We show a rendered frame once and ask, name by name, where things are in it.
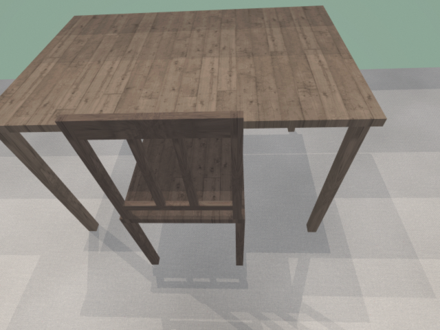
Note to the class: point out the table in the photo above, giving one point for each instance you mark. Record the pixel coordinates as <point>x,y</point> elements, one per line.
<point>283,67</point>

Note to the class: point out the chair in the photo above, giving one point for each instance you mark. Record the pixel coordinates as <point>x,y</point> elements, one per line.
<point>189,168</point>

